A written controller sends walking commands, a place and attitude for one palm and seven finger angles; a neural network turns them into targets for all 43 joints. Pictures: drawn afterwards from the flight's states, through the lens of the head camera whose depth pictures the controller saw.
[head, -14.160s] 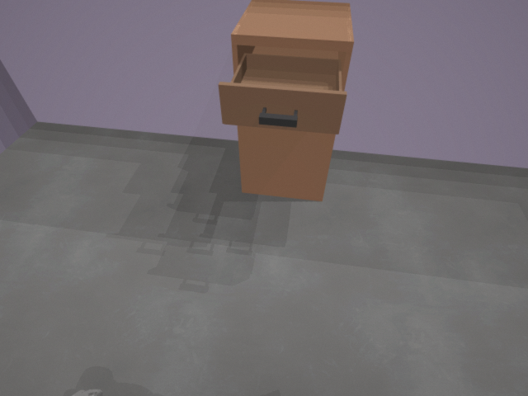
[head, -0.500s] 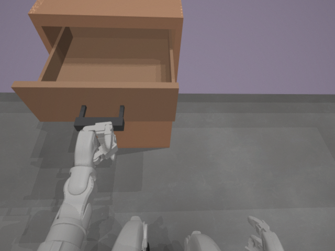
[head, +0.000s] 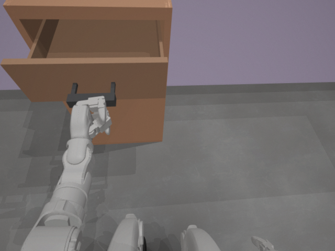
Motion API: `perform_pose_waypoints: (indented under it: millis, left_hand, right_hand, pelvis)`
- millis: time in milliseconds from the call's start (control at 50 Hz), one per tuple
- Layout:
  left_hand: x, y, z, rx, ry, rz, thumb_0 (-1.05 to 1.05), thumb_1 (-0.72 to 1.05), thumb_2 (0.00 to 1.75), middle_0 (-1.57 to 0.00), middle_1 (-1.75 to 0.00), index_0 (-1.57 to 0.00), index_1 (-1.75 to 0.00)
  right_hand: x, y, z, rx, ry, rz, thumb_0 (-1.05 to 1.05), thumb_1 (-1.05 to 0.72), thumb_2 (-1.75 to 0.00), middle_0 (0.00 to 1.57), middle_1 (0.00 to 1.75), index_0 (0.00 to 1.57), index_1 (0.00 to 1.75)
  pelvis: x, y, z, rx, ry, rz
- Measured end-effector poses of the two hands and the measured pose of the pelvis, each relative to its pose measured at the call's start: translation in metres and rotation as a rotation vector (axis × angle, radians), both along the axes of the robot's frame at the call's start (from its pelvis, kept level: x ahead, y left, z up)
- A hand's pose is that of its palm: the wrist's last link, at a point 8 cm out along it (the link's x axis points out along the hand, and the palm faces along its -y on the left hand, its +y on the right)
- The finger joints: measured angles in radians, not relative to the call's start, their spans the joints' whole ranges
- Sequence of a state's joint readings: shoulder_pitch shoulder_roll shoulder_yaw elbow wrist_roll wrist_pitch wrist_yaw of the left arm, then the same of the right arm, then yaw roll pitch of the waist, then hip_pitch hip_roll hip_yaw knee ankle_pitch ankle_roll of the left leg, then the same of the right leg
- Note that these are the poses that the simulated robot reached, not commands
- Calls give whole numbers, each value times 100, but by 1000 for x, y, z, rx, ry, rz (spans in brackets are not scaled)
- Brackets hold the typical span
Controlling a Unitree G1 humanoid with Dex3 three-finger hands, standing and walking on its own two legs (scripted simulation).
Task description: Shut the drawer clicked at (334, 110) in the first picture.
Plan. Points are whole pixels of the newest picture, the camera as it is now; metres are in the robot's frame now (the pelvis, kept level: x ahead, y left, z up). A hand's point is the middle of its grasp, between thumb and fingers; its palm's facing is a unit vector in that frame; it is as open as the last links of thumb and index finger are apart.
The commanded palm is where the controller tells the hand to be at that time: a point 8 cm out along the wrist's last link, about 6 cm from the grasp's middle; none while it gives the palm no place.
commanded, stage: push the drawer shut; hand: left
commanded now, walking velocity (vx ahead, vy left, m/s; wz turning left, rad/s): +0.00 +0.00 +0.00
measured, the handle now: (93, 93) +0.50 +0.19 +0.04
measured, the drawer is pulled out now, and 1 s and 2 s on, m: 0.17 0.06 0.00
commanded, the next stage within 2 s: pull the fist back off the drawer in 1.76 s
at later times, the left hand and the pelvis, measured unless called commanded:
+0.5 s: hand (110, 98) +0.48 +0.14 +0.04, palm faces +0.07 -1.00 -0.03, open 3.2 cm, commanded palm +0.46 +0.19 +0.04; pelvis +0.00 +0.00 -0.01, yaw -1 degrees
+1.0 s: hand (111, 82) +0.53 +0.15 +0.04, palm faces +0.07 -1.00 -0.03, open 3.3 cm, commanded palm +0.52 +0.18 +0.04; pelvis +0.00 +0.00 -0.02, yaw -2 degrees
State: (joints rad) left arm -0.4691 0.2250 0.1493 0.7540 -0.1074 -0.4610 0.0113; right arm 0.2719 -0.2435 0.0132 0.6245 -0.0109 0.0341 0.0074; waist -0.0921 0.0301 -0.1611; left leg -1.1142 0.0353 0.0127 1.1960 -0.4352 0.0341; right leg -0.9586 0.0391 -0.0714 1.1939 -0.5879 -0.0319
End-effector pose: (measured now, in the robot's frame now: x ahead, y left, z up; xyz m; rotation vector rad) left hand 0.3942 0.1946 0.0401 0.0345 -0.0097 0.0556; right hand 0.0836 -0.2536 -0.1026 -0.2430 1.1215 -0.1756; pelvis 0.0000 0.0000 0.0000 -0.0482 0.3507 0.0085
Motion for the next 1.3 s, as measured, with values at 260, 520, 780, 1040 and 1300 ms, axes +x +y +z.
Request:
perform_pose_waypoints:
  millis: [260, 520, 780, 1040, 1300]
  left_hand:
    - [33, 0, 2, -2, 5, 11, 2, 87, 92, -140, -160, -140, -160]
    - [64, 3, 2, -2, 9, 14, 2, 85, 91, -140, -160, -140, -160]
    - [90, 6, 4, -8, 16, 10, 4, 84, 90, -140, -160, -140, -160]
    - [120, 7, 5, -9, 20, 17, 5, 85, 91, -140, -160, -140, -160]
    - [150, 7, 7, -10, 30, 22, 6, 85, 91, -140, -160, -140, -160]
  right_hand:
    - [-24, -3, -7, 7, 78, -34, 0, -90, -90, 20, 30, 20, 30]
    - [-47, -8, -11, -6, 157, -65, 0, -91, -90, 20, 30, 20, 30]
    - [-72, -6, -11, -10, 228, -101, 0, -91, -90, 20, 30, 20, 30]
    - [-96, -1, -12, -21, 300, -123, 0, -91, -90, 20, 30, 20, 30]
    - [-120, 5, -11, -27, 363, -152, 0, -91, -90, 20, 30, 20, 30]
  pelvis:
    - [2, -2, -3, 1, 26, -8]
    - [2, -4, -8, -5, 52, -12]
    - [3, -2, -12, -14, 77, -20]
    - [1, 1, -18, -29, 114, -20]
    - [1, 3, -24, -43, 148, -26]
